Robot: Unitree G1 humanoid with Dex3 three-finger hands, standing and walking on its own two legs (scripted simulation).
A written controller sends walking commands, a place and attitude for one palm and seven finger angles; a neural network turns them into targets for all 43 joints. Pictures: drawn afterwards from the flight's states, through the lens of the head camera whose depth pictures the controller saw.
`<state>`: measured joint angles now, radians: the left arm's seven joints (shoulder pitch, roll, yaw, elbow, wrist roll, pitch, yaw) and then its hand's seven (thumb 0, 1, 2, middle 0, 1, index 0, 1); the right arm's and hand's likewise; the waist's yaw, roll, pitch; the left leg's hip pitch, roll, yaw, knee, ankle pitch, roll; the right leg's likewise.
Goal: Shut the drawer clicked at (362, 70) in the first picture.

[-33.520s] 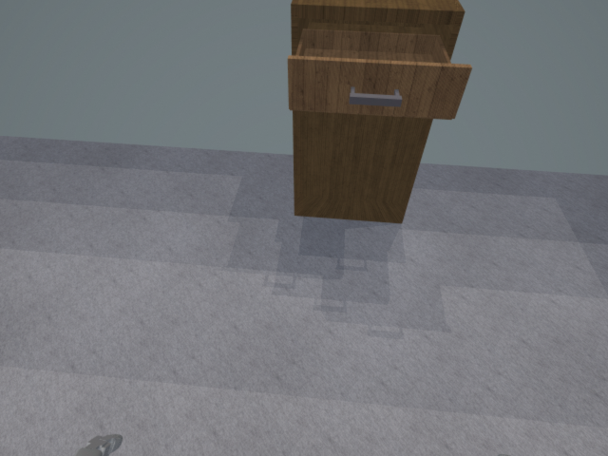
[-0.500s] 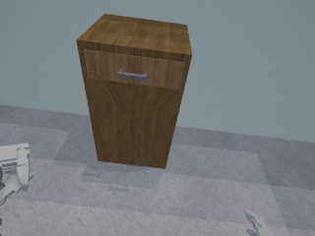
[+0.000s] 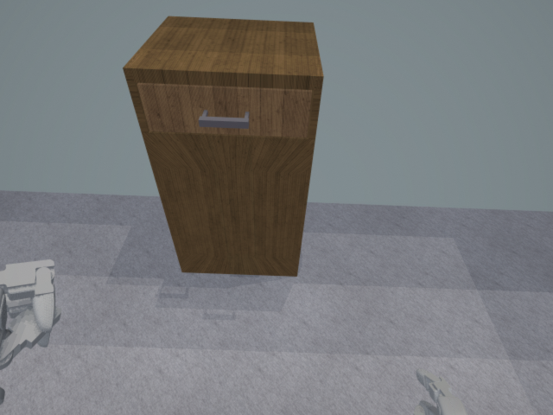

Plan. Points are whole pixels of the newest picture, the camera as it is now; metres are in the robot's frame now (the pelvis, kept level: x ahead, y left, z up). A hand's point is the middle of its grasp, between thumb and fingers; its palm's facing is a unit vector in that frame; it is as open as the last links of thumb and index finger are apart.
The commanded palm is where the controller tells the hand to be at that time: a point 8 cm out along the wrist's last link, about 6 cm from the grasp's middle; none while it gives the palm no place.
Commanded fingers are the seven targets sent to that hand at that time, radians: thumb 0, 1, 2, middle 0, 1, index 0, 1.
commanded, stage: stop stepping back and stand still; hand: left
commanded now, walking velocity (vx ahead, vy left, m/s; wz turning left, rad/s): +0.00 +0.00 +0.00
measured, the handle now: (225, 118) +0.82 +0.20 +0.01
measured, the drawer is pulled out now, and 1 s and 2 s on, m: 0.00 0.00 0.00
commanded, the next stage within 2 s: let the arm hang, fingers relaxed in 0.10 s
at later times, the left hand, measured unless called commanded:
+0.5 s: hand out of the picture +0.05 +0.17 -0.17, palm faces +0.06 -0.97 -0.23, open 3.1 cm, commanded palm none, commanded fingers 0.00 0.90 0.90 -0.76 -0.91 -0.76 -0.91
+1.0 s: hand out of the picture -0.07 +0.16 -0.17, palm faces +0.11 -0.97 -0.20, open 7.0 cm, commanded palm none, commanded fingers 0.00 0.90 0.90 -0.20 -0.30 -0.20 -0.30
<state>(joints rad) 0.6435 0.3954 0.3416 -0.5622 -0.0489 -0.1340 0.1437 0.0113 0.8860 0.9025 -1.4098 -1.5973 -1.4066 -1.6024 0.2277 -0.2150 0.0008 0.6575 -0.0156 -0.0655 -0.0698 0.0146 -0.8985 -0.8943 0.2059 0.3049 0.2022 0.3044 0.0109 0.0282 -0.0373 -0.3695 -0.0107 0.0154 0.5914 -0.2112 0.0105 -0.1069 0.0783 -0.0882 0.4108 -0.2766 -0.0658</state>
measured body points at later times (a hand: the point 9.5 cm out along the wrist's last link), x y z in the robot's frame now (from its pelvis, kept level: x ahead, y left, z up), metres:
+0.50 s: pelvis -0.01 -0.02 -0.01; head +0.00 +0.00 +0.44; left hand +0.04 +0.23 -0.16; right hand +0.08 -0.26 -0.15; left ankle +0.03 +0.10 -0.74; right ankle -0.04 -0.09 -0.74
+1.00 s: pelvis -0.03 +0.00 +0.00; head -0.03 -0.01 +0.45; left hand -0.08 +0.22 -0.15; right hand -0.03 -0.21 -0.17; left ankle +0.03 +0.10 -0.74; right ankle -0.04 -0.09 -0.74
